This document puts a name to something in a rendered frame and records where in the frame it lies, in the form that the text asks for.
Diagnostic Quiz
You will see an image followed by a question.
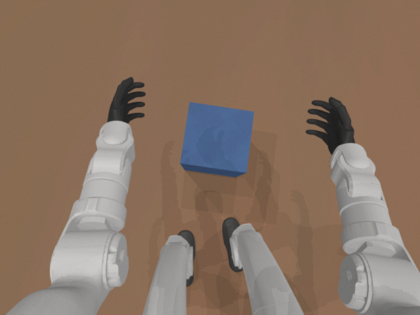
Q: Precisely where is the robot left hand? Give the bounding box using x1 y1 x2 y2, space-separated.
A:
107 77 146 123

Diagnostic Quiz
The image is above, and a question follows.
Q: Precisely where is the robot right hand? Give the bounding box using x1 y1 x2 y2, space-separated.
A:
306 97 355 155

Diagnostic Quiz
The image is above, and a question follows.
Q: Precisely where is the robot right upper arm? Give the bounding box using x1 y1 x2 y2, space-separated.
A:
338 252 420 315

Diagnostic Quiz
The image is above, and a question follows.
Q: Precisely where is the right robot forearm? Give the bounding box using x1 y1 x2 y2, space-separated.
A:
330 143 420 274

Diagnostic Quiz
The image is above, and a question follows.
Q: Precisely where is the robot left thigh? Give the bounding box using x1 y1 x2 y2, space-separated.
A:
142 242 193 315

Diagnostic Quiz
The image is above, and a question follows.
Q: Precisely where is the carton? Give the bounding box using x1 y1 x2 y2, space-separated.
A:
180 102 254 177

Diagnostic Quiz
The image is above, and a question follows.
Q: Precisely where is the robot left upper arm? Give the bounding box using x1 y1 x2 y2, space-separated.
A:
5 230 129 315

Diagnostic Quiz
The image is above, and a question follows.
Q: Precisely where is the left robot shin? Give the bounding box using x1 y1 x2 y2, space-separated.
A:
160 235 188 254

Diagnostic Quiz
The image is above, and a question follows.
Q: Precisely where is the left robot forearm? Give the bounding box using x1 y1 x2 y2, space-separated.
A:
50 121 135 283

